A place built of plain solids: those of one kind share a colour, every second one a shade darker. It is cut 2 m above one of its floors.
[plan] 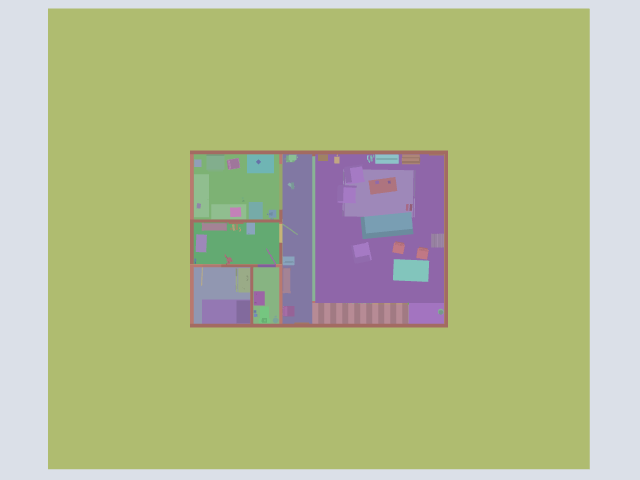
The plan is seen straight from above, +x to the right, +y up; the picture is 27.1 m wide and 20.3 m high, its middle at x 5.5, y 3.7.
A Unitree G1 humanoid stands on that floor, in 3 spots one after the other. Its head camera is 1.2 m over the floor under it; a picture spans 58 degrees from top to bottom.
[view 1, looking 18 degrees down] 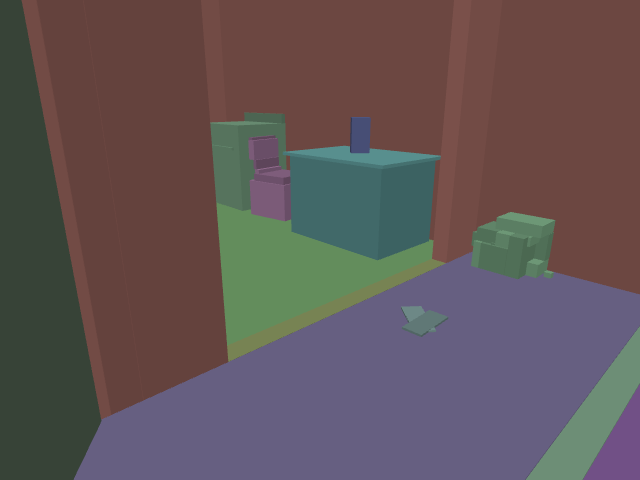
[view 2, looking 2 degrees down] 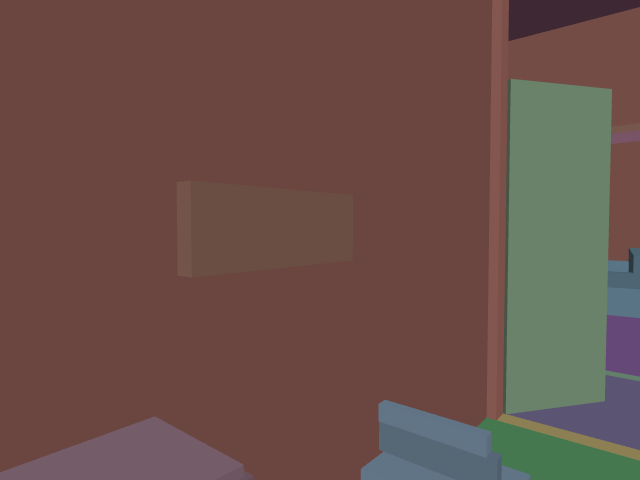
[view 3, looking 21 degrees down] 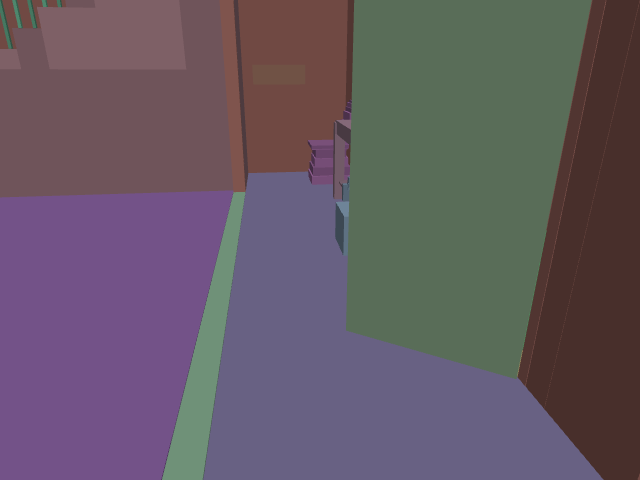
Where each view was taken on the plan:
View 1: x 5.53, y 4.08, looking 137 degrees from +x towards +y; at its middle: kitchen_table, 3.84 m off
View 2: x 1.07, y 3.52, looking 40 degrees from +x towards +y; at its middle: mirror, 1.33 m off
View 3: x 4.92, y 5.78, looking -97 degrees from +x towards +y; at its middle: floor_under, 3.35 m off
